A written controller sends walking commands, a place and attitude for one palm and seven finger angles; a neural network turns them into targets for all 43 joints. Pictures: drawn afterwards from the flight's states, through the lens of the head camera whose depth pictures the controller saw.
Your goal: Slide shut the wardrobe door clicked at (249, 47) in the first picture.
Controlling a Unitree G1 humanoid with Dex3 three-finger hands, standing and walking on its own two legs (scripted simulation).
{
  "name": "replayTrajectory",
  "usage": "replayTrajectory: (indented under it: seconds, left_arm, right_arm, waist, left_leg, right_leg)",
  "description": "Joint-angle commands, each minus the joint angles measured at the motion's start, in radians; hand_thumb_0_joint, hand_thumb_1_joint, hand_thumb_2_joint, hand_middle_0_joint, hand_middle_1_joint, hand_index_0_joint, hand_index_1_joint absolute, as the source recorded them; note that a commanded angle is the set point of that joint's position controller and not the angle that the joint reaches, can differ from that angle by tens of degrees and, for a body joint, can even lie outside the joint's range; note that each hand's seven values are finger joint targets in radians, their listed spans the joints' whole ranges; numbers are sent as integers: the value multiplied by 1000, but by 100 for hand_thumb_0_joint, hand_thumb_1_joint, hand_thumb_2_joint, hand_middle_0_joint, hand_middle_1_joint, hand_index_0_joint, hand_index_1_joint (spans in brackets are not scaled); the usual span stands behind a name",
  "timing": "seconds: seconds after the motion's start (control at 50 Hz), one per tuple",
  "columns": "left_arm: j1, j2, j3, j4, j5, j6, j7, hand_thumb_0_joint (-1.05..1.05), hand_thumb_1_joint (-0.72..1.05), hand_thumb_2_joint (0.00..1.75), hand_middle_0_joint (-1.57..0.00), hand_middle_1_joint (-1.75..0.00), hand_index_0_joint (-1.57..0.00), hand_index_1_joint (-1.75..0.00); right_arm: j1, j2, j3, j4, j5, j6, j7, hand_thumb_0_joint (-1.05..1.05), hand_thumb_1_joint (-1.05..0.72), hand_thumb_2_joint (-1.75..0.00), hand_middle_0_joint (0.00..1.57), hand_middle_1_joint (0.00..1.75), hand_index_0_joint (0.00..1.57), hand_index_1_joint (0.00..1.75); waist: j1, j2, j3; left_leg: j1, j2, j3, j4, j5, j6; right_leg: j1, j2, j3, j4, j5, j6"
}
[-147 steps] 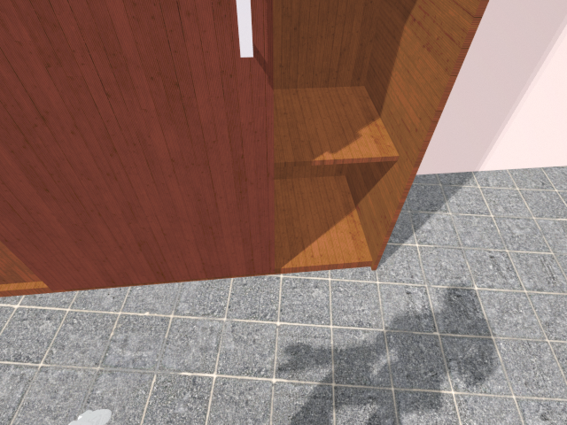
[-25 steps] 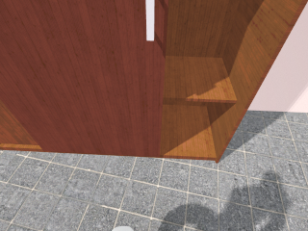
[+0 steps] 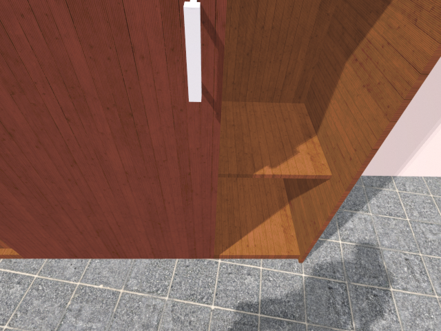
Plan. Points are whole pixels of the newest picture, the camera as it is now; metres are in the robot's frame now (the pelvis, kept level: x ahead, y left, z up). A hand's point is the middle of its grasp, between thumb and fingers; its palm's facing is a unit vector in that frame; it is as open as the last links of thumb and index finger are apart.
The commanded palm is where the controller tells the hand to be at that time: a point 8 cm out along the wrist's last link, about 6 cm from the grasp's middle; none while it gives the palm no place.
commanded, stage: come to a stop and stand still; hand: left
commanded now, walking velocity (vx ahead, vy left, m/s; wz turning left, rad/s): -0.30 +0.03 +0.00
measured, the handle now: (194, 52) +0.52 +0.09 +0.26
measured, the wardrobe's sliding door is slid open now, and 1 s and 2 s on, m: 0.41 0.41 0.41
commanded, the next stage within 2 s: look again from close up in 1.46 s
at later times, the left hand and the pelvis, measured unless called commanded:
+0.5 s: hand out of the picture +0.07 +0.20 -0.19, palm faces +0.10 -0.97 -0.20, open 7.3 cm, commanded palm none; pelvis +0.01 +0.01 -0.02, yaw +2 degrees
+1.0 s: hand out of the picture -0.05 +0.19 -0.18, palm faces +0.05 -0.98 -0.17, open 7.4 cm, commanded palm none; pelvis -0.02 +0.03 +0.00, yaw +1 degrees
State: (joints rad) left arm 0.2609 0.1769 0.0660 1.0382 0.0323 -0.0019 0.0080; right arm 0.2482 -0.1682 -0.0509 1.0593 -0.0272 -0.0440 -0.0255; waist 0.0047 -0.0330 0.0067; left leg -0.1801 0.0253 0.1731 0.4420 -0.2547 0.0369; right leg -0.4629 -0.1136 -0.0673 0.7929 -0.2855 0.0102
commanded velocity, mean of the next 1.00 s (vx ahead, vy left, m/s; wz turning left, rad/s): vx -0.07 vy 0.03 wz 0.00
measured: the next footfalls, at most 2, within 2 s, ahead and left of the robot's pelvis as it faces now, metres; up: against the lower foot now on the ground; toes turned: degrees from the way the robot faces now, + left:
right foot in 0.08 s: +0.14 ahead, -0.15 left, +0.00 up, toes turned -6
left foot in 0.46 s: +0.05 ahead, +0.11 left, +0.00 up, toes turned +5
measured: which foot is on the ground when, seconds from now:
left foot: down 0.00-0.10, up 0.12-0.44, down 0.46-1.00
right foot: up 0.00-0.06, down 0.08-0.46, up 0.48-0.76, down 0.78-1.00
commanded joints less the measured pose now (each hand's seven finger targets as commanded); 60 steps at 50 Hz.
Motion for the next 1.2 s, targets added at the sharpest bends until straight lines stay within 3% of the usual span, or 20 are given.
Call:
replayTrajectory:
  seconds: [0.0, 0.04, 0.06, 0.08, 0.12, 0.16, 0.26, 0.38, 0.4, 0.42, 0.44, 0.46, 0.48, 0.54, 0.66, 0.72, 0.74, 0.82, 0.94, 1.18]
  left_arm:
    - [77, -10, -20, -12, -3, -7, -6, 0, 90, 90, -20, -30, -20, -30]
    - [119, 64, -16, 9, -8, -24, 8, 0, 90, 90, -20, -30, -20, -30]
    - [115, 126, -13, 11, -9, -32, 17, 0, 90, 90, -20, -30, -20, -30]
    - [99, 165, -11, 3, -13, -26, 19, 0, 90, 90, -20, -30, -20, -30]
    - [79, 195, 2, -1, -15, -24, 28, 0, 90, 90, -20, -30, -20, -30]
    - [55, 185, 8, -8, -10, -10, 42, 0, 90, 90, -20, -30, -20, -30]
    - [-33, 194, 27, -68, -1, 11, 52, 0, 90, 90, -20, -30, -20, -30]
    - [-97, 182, 31, -98, 0, 28, 41, 0, 90, 90, -20, -30, -20, -30]
    - [-92, 163, 27, -100, -7, 33, 36, 0, 90, 90, -20, -30, -20, -30]
    - [-74, 117, 17, -108, -15, 41, 30, 0, 90, 90, -20, -30, -20, -30]
    - [-71, 63, 9, -122, -19, 47, 25, 0, 90, 90, -20, -30, -20, -30]
    - [-97, 75, 9, -125, -12, 61, 30, 0, 90, 90, -20, -30, -20, -30]
    - [-95, 87, 17, -103, -7, 68, 28, 0, 90, 90, -20, -30, -20, -30]
    - [45, 80, 9, -33, -2, 55, 15, 0, 90, 90, -20, -30, -20, -30]
    - [20, 47, -33, -24, -13, 28, 22, 0, 90, 90, -20, -30, -20, -30]
    - [116, 59, -41, 38, -16, 8, 33, 0, 90, 90, -20, -30, -20, -30]
    - [109, 85, -42, 49, -17, -2, 38, 0, 90, 90, -20, -30, -20, -30]
    - [87, 62, -56, 70, -21, -17, 38, 0, 90, 90, -20, -30, -20, -30]
    - [114, 50, -59, 87, -18, 0, 37, 0, 90, 90, -20, -30, -20, -30]
    - [160, 13, -58, 98, -19, -4, 38, 0, 90, 90, -20, -30, -20, -30]
  right_arm:
    - [26, -108, -12, -24, -3, 4, -6, 0, -90, -90, 20, 30, 20, 30]
    - [47, -81, 1, -7, 7, 6, -5, 0, -90, -90, 20, 30, 20, 30]
    - [83, -50, 9, -2, 16, 10, -2, 0, -90, -90, 20, 30, 20, 30]
    - [116, -41, 6, 3, 20, 17, 4, 0, -90, -90, 20, 30, 20, 30]
    - [118, -55, -8, 6, 20, 51, -7, 0, -90, -90, 20, 30, 20, 30]
    - [88, -60, -13, -4, 23, 65, -14, 0, -90, -90, 20, 30, 20, 30]
    - [39, -50, -21, -39, 20, 89, -1, 0, -90, -90, 20, 30, 20, 30]
    - [130, -40, -17, -40, 16, 75, 7, 0, -90, -90, 20, 30, 20, 30]
    - [149, -50, -15, -33, 15, 67, 7, 0, -90, -90, 20, 30, 20, 30]
    - [141, -99, -21, -44, 10, 58, 7, 0, -90, -90, 20, 30, 20, 30]
    - [99, -171, -31, -83, 2, 56, 8, 0, -90, -90, 20, 30, 20, 30]
    - [23, -195, -32, -109, -2, 56, -1, 0, -90, -90, 20, 30, 20, 30]
    - [-35, -175, -24, -116, -5, 58, -9, 0, -90, -90, 20, 30, 20, 30]
    - [-111, -131, -2, -122, 5, 47, -12, 0, -90, -90, 20, 30, 20, 30]
    - [36, -127, -4, -44, 10, 36, -17, 0, -90, -90, 20, 30, 20, 30]
    - [37, -111, 3, -17, 25, 29, -13, 0, -90, -90, 20, 30, 20, 30]
    - [47, -85, 8, -11, 32, 25, -8, 0, -90, -90, 20, 30, 20, 30]
    - [40, -83, 20, 23, 24, 30, -6, 0, -90, -90, 20, 30, 20, 30]
    - [58, -82, 29, 63, 20, 42, -4, 0, -90, -90, 20, 30, 20, 30]
    - [121, -49, 29, 89, 16, 39, -9, 0, -90, -90, 20, 30, 20, 30]
  waist:
    - [12, 141, 67]
    - [36, 39, 19]
    - [14, -54, -33]
    - [-5, -38, -33]
    - [14, -240, -97]
    - [31, -196, -84]
    - [24, -98, -115]
    - [-30, -163, -93]
    - [-41, -115, -76]
    - [-36, 59, -52]
    - [-31, 304, 15]
    - [-32, 331, 68]
    - [-10, 264, 103]
    - [48, 137, 61]
    - [-22, 139, -23]
    - [8, 97, -64]
    - [-9, 54, -53]
    - [-27, -79, 2]
    - [-11, 13, 109]
    - [-4, 48, 104]
  left_leg:
    - [-84, 222, -147, -114, 226, 98]
    - [-105, 139, -102, 19, 217, 8]
    - [-155, 91, -89, 48, 21, -33]
    - [-139, 48, -87, 62, -101, -45]
    - [-133, 23, -59, 265, -274, -68]
    - [-208, 13, -122, 457, -337, -66]
    - [-236, -6, -170, 560, -273, -82]
    - [-19, -13, -99, 149, -61, -68]
    - [59, -7, -97, 17, 20, -63]
    - [69, 85, -211, -89, 4, -33]
    - [-83, 267, -436, -226, 1, 32]
    - [-237, 319, -509, -292, -61, 100]
    - [-300, 281, -463, -304, -139, 104]
    - [-178, 187, -304, -242, -52, 105]
    - [119, 214, -346, -174, 289, 143]
    - [92, 153, -288, -97, 313, 70]
    - [26, 117, -267, -86, 277, 29]
    - [86, 86, -218, -114, 210, -4]
    - [3, 85, -251, -203, -57, 0]
    - [-48, 86, -273, -219, -113, 0]
  right_leg:
    - [172, 46, -29, -204, 88, 10]
    - [340, 8, 35, -387, 360, 6]
    - [411, -120, 170, -361, 609, -38]
    - [396, -194, 169, -338, 803, -79]
    - [412, -242, 213, -350, 1070, -161]
    - [428, -277, 219, -340, 1142, -219]
    - [376, -255, 153, -371, 857, -209]
    - [184, -172, 132, -381, 316, -132]
    - [120, -130, 119, -343, 190, -95]
    - [44, -46, 66, -245, 15, -49]
    - [8, 67, -13, -89, -192, 7]
    - [39, 86, 64, 65, -240, 10]
    - [60, 84, 122, 173, -188, -2]
    - [42, 85, 96, 244, -94, 6]
    - [123, 67, 51, -197, -156, 14]
    - [296, 48, 67, -486, 104, 4]
    - [357, 0, 122, -498, 198, -15]
    - [248, -22, 151, -472, 217, -41]
    - [199, 9, 129, -506, -30, -33]
    - [204, 20, 114, -485, -33, -37]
